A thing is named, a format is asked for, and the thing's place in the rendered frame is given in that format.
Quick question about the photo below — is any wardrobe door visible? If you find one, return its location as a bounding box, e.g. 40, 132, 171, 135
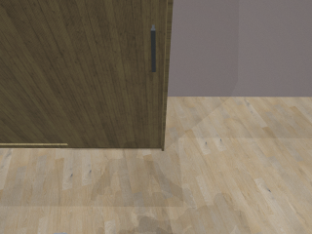
0, 50, 66, 143
0, 0, 167, 148

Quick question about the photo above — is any handle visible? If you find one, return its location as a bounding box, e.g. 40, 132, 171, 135
150, 24, 156, 72

